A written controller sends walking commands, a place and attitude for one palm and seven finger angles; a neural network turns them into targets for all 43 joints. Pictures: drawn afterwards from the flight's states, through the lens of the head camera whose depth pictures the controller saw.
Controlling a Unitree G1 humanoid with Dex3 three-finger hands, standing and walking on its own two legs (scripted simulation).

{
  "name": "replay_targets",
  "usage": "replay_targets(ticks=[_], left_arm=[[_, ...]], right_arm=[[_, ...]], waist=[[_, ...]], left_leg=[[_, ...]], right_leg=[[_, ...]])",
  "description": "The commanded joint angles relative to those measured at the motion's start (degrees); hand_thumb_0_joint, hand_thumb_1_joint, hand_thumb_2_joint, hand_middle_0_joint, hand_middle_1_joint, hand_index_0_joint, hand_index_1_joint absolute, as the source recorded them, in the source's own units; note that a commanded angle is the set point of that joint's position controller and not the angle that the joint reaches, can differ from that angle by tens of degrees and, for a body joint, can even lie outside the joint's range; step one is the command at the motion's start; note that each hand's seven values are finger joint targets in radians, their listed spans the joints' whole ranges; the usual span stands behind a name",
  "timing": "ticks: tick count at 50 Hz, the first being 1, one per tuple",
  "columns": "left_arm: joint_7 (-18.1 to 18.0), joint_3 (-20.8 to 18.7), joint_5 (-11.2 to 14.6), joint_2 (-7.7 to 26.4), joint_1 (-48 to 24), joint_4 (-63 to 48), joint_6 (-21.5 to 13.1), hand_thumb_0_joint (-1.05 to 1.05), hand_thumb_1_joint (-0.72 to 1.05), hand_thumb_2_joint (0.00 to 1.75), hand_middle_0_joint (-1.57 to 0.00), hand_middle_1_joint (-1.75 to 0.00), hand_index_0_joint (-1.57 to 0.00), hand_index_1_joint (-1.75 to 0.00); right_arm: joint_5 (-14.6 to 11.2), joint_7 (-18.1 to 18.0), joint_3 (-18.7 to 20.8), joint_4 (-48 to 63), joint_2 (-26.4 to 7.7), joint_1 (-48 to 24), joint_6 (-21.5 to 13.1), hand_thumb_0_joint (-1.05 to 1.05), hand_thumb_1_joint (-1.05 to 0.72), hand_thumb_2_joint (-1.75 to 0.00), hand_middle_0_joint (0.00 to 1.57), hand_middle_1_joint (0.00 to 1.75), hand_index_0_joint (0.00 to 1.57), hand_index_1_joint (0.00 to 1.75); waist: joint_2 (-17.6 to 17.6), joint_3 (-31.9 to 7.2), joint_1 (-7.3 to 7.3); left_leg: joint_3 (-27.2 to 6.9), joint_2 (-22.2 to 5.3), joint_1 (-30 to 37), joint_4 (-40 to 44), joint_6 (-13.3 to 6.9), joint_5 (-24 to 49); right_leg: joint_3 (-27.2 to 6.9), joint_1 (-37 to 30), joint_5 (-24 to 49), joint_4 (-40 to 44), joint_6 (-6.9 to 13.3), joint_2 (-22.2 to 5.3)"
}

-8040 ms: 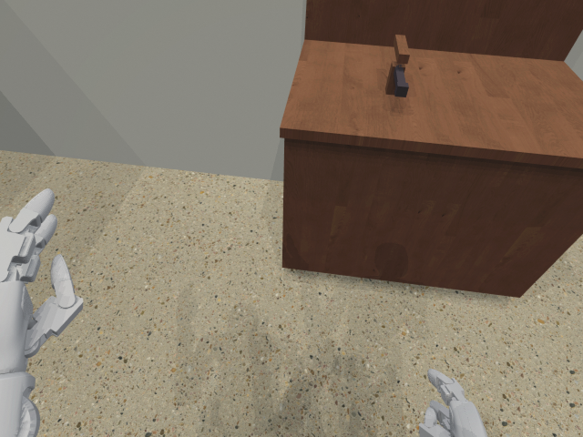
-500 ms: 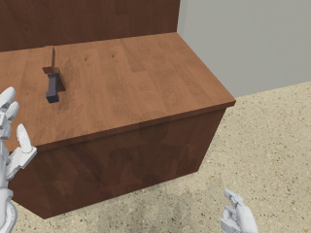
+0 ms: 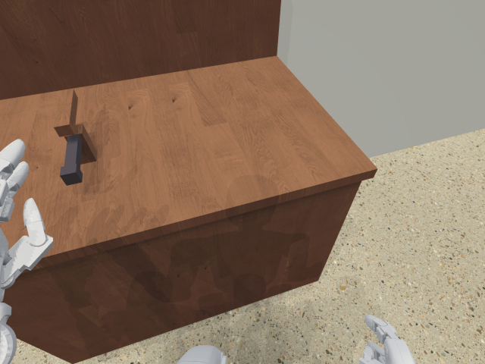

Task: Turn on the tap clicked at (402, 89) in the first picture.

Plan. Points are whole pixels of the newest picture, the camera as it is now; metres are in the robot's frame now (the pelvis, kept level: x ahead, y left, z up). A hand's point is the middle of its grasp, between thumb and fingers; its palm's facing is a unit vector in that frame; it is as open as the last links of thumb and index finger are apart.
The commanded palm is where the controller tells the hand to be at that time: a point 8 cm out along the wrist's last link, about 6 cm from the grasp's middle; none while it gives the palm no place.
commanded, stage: shuffle to correct the standing spot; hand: left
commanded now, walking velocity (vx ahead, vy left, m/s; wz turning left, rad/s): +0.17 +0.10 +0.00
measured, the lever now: (71, 174) +0.41 +0.36 +0.07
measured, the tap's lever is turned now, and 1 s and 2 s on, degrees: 0 0 0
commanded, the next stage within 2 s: come to a stop and stand still in 0.52 s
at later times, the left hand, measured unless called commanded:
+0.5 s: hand (24, 195) +0.26 +0.29 +0.20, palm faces +0.45 -0.80 -0.40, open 7.4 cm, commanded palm +0.21 +0.33 +0.20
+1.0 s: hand (17, 156) +0.32 +0.34 +0.20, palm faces +0.41 -0.85 -0.34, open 7.4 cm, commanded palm +0.26 +0.37 +0.20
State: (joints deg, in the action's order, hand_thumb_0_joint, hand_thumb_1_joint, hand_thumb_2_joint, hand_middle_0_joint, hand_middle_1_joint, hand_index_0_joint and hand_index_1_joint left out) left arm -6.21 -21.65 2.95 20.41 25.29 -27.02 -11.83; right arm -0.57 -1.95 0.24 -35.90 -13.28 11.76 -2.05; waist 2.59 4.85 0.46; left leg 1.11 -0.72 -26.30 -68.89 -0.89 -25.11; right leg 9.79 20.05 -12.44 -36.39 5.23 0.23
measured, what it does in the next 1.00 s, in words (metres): walks ahead: left foot, then right foot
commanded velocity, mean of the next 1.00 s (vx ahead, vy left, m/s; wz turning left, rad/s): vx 0.06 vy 0.01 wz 0.00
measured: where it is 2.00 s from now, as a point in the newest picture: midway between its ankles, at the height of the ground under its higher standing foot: outside the picture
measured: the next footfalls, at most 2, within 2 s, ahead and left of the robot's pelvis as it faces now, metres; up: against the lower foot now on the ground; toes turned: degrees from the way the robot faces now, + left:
left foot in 0.22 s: +0.11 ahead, +0.16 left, +0.00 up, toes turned +4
right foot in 0.48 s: +0.13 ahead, -0.06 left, +0.00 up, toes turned -2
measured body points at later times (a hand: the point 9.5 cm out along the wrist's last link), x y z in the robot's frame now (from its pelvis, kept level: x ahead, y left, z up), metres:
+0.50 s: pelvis +0.06 +0.05 +0.01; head +0.05 +0.04 +0.46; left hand +0.23 +0.33 +0.22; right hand +0.23 -0.16 -0.08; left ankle +0.07 +0.16 -0.72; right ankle +0.11 -0.04 -0.72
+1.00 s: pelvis +0.10 +0.09 +0.02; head +0.13 +0.11 +0.47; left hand +0.30 +0.38 +0.22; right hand +0.31 -0.11 -0.04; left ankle +0.14 +0.21 -0.72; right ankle +0.11 -0.03 -0.72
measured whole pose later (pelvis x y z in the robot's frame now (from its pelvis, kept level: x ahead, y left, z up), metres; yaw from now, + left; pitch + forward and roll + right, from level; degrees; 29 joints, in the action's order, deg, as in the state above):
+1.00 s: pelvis +0.10 +0.09 +0.02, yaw +0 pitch -2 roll -2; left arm -7.9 -21.2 3.7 20.9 24.3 -33.2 -7.9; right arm -0.2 -2.7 -2.6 -33.2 -8.8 7.5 -6.3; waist -1.0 4.9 1.0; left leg 1.9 -3.1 -14.7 -27.8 0.3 -11.4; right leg 2.6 9.0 -12.1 -22.9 -0.3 0.5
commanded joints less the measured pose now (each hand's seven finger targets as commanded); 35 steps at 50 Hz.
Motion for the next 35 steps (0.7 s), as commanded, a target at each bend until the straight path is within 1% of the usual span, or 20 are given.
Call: replay_targets(ticks=[1, 6, 9, 10, 11, 12, 13, 15, 18, 21, 22, 23, 25, 26, 27, 29, 30, 31, 34, 35], left_arm=[[-1.54, -6.43, -0.31, 11.43, -7.45, -12.45, -3.82, 0.0, 0.9, 0.9, -0.2, -0.3, -0.2, -0.3], [-2.9, -4.46, -0.34, 10.16, -7.4, -13.51, -2.64, 0.0, 0.9, 0.9, -0.2, -0.3, -0.2, -0.3], [-3.33, -3.85, -0.03, 9.04, -6.58, -13.99, -2.21, 0.0, 0.9, 0.9, -0.2, -0.3, -0.2, -0.3], [-3.34, -4.36, 0.1, 9.15, -6.77, -13.94, -2.37, 0.0, 0.9, 0.9, -0.2, -0.3, -0.2, -0.3], [-3.4, -4.38, 0.34, 8.3, -7.76, -14.96, -2.81, 0.0, 0.9, 0.9, -0.2, -0.3, -0.2, -0.3], [-3.8, -5.15, -0.3, 8.63, -8.02, -14.12, -2.84, 0.0, 0.9, 0.9, -0.2, -0.3, -0.2, -0.3], [-4.03, -6.19, -0.47, 10.12, -8.74, -13.63, -2.97, 0.0, 0.9, 0.9, -0.2, -0.3, -0.2, -0.3], [-3.33, -6.67, -0.64, 10.66, -6.38, -11.39, -2.82, 0.0, 0.9, 0.9, -0.2, -0.3, -0.2, -0.3], [-2.81, -4.51, -0.7, 8.39, -4.57, -13.86, -2.56, 0.0, 0.9, 0.9, -0.2, -0.3, -0.2, -0.3], [-3.07, -3.37, -0.7, 8.44, -4.23, -12.82, -1.56, 0.0, 0.9, 0.9, -0.2, -0.3, -0.2, -0.3], [-3.32, -3.7, -0.85, 9.17, -5.33, -12.27, -1.3, 0.0, 0.9, 0.9, -0.2, -0.3, -0.2, -0.3], [-3.45, -4.63, -0.94, 10.37, -5.99, -11.8, -1.41, 0.0, 0.9, 0.9, -0.2, -0.3, -0.2, -0.3], [-3.61, -6.28, -0.86, 12.55, -8.31, -10.58, -1.37, 0.0, 0.9, 0.9, -0.2, -0.3, -0.2, -0.3], [-3.32, -5.31, -0.55, 11.14, -10.09, -10.8, -1.34, 0.0, 0.9, 0.9, -0.2, -0.3, -0.2, -0.3], [-3.0, -4.69, -0.26, 10.11, -9.03, -9.63, -1.38, 0.0, 0.9, 0.9, -0.2, -0.3, -0.2, -0.3], [-3.08, -6.14, -0.29, 10.92, -7.34, -9.63, -1.9, 0.0, 0.9, 0.9, -0.2, -0.3, -0.2, -0.3], [-3.34, -6.5, -0.52, 11.13, -6.31, -10.02, -2.4, 0.0, 0.9, 0.9, -0.2, -0.3, -0.2, -0.3], [-3.38, -6.33, -0.5, 10.62, -5.92, -10.35, -2.68, 0.0, 0.9, 0.9, -0.2, -0.3, -0.2, -0.3], [-3.42, -5.59, 0.07, 9.18, -4.45, -13.1, -2.87, 0.0, 0.9, 0.9, -0.2, -0.3, -0.2, -0.3], [-3.25, -4.74, 0.37, 8.17, -3.86, -13.7, -2.57, 0.0, 0.9, 0.9, -0.2, -0.3, -0.2, -0.3]], right_arm=[[0.23, -0.67, 1.47, 9.55, -4.52, -5.52, -3.94, 0.0, -0.9, -0.9, 0.2, 0.3, 0.2, 0.3], [0.79, -1.88, 1.29, 9.82, -3.83, -5.07, -5.93, 0.0, -0.9, -0.9, 0.2, 0.3, 0.2, 0.3], [0.76, -2.54, 1.45, 10.42, -3.9, -4.25, -6.54, 0.0, -0.9, -0.9, 0.2, 0.3, 0.2, 0.3], [0.69, -2.69, 1.83, 11.02, -4.72, -3.86, -6.64, 0.0, -0.9, -0.9, 0.2, 0.3, 0.2, 0.3], [0.51, -2.57, 2.11, 11.72, -6.21, -3.88, -6.72, 0.0, -0.9, -0.9, 0.2, 0.3, 0.2, 0.3], [0.23, -2.3, 1.87, 12.4, -5.99, -4.13, -6.76, 0.0, -0.9, -0.9, 0.2, 0.3, 0.2, 0.3], [0.03, -2.17, 2.01, 12.94, -4.46, -4.52, -7.22, 0.0, -0.9, -0.9, 0.2, 0.3, 0.2, 0.3], [0.67, -1.71, 2.25, 11.07, -4.59, -5.39, -7.7, 0.0, -0.9, -0.9, 0.2, 0.3, 0.2, 0.3], [0.46, -1.18, 1.81, 10.78, -4.78, -5.79, -8.64, 0.0, -0.9, -0.9, 0.2, 0.3, 0.2, 0.3], [0.62, -1.23, 1.16, 10.59, -5.41, -5.0, -9.07, 0.0, -0.9, -0.9, 0.2, 0.3, 0.2, 0.3], [0.72, -1.35, 0.97, 10.58, -5.48, -5.51, -8.88, 0.0, -0.9, -0.9, 0.2, 0.3, 0.2, 0.3], [0.89, -1.47, 0.6, 10.68, -5.16, -6.35, -8.47, 0.0, -0.9, -0.9, 0.2, 0.3, 0.2, 0.3], [1.1, -1.47, 1.04, 10.3, -4.78, -5.83, -7.54, 0.0, -0.9, -0.9, 0.2, 0.3, 0.2, 0.3], [0.44, -1.0, 1.91, 9.66, -4.97, -5.03, -7.32, 0.0, -0.9, -0.9, 0.2, 0.3, 0.2, 0.3], [-0.01, -0.72, 2.48, 9.35, -5.46, -4.42, -7.05, 0.0, -0.9, -0.9, 0.2, 0.3, 0.2, 0.3], [-0.13, -0.57, 1.29, 8.68, -4.66, -6.2, -6.23, 0.0, -0.9, -0.9, 0.2, 0.3, 0.2, 0.3], [-0.04, -0.79, 0.9, 8.49, -4.1, -6.6, -5.75, 0.0, -0.9, -0.9, 0.2, 0.3, 0.2, 0.3], [0.04, -0.87, 0.58, 8.57, -3.51, -6.75, -5.48, 0.0, -0.9, -0.9, 0.2, 0.3, 0.2, 0.3], [0.61, -1.35, 0.51, 8.5, -2.85, -7.81, -6.01, 0.0, -0.9, -0.9, 0.2, 0.3, 0.2, 0.3], [0.65, -1.47, 0.98, 8.82, -3.46, -7.66, -6.23, 0.0, -0.9, -0.9, 0.2, 0.3, 0.2, 0.3]], waist=[[-6.44, -6.11, -0.8], [-8.55, -7.9, 0.1], [-4.42, -8.6, -0.25], [0.61, -7.68, -0.67], [10.43, -6.0, -0.87], [15.48, -3.54, -1.04], [9.48, -3.09, -1.43], [8.01, -4.89, -1.07], [11.02, -6.24, -0.11], [6.99, -7.59, -0.26], [3.97, -8.18, -0.17], [0.59, -9.05, -0.21], [-14.68, -8.36, 0.06], [-16.71, -8.13, 0.7], [-16.4, -6.61, 0.22], [-10.13, -6.91, 0.13], [-7.83, -7.37, 0.16], [-8.68, -7.85, 0.11], [-7.72, -10.13, 0.08], [-4.39, -10.17, 0.14]], left_leg=[[-0.46, -3.79, -1.71, 4.34, 0.31, 5.4], [6.38, -0.69, 11.69, 25.54, -0.8, 5.88], [6.11, 0.9, 18.3, 37.14, -1.32, 3.03], [0.56, -1.03, 18.71, 42.8, -2.66, -1.8], [-13.88, -8.93, 19.13, 51.02, -6.15, -8.7], [-24.14, -16.14, 17.88, 57.56, -10.31, -8.02], [-27.94, -17.93, 20.01, 57.69, -12.82, 2.31], [-20.51, -15.47, 16.48, 55.15, -12.08, 1.35], [-5.59, -9.07, 13.3, 51.84, -8.48, 8.48], [-5.54, -8.33, 9.49, 48.18, -6.21, 6.85], [-5.0, -7.64, 6.5, 45.12, -5.16, 4.63], [-3.58, -5.87, 1.77, 40.13, -4.25, 3.11], [2.22, 0.26, -8.64, 18.65, -1.27, -1.99], [-0.12, -0.36, -10.37, 10.12, -0.37, -3.45], [-2.06, -1.3, -11.64, 6.12, 0.08, -1.14], [-3.17, -3.5, -10.72, 9.54, -0.22, -1.19], [-1.95, -3.73, -7.03, 13.68, -0.32, 0.12], [-0.44, -3.4, -2.45, 18.88, -0.53, 1.33], [5.57, 0.87, 14.65, 36.05, -0.31, 11.08], [4.45, 0.98, 17.75, 40.09, 0.06, 15.47]], right_leg=[[-22.1, 1.54, -21.69, 26.49, 4.51, -17.4], [-15.98, 2.7, -24.66, 25.22, 2.99, -15.45], [-12.45, 1.23, -24.04, 16.83, 0.9, -11.71], [-11.79, 2.41, -23.55, 10.07, -0.55, -8.64], [-8.03, 7.26, -20.84, -0.82, -3.29, -3.11], [-4.94, 11.85, -17.53, -13.14, -5.08, 1.15], [-7.32, 16.14, -16.32, -22.31, -5.29, 1.13], [-9.12, 14.46, -13.73, -24.03, -5.11, -2.27], [-4.42, 3.48, -8.28, -8.73, -5.71, -1.98], [-1.53, -8.92, -3.93, 7.03, -5.7, 0.86], [-2.93, -13.87, -2.64, 11.42, -5.13, 0.37], [-8.96, -18.43, -3.86, 13.03, -3.07, -3.01], [-36.34, -20.13, -10.68, 20.9, 6.18, -18.96], [-39.09, -18.76, -14.98, 23.0, 8.61, -22.18], [-37.0, -17.65, -12.8, 23.3, 8.56, -21.2], [-30.46, -18.02, -2.43, 19.29, 8.38, -20.56], [-25.47, -15.61, 1.82, 18.61, 7.01, -18.8], [-21.11, -13.04, 4.46, 18.08, 5.87, -17.01], [-11.66, -8.37, 6.15, 14.36, 1.25, -11.05], [-10.47, -8.34, 6.63, 11.32, -0.36, -8.72]])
